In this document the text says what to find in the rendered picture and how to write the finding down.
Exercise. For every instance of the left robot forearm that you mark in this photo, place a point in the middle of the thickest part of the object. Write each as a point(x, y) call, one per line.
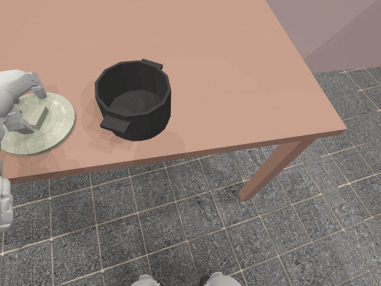
point(6, 104)

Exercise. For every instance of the robot left shin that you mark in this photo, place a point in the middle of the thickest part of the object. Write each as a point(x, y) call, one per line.
point(145, 277)

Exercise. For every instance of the table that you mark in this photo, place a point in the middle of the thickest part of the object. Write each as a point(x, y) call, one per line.
point(237, 81)

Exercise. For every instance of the lid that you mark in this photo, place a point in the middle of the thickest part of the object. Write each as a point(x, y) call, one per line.
point(56, 127)

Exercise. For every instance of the left robot hand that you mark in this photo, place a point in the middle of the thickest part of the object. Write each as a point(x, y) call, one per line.
point(17, 83)

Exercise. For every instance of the robot right shin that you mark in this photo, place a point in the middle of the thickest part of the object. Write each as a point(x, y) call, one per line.
point(215, 274)

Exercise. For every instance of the left robot upper arm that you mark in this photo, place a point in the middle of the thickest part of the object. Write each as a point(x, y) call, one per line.
point(6, 205)

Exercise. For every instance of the pot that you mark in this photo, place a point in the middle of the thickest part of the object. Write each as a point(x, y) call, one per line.
point(134, 98)

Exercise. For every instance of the robot shin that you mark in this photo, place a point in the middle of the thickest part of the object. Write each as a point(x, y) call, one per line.
point(215, 274)
point(145, 277)

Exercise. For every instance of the knob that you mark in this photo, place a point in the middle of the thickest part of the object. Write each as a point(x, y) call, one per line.
point(34, 114)

